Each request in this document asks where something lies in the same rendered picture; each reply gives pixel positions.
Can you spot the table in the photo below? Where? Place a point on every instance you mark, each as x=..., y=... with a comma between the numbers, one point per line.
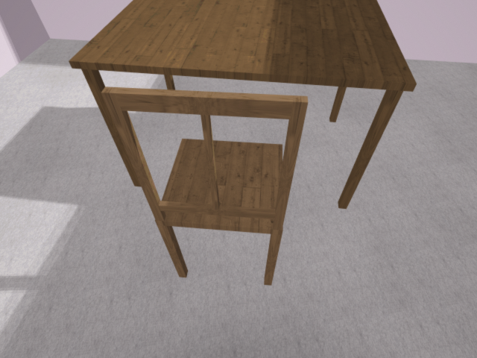
x=339, y=43

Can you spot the chair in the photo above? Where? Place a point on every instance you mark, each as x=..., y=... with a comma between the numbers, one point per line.
x=218, y=185

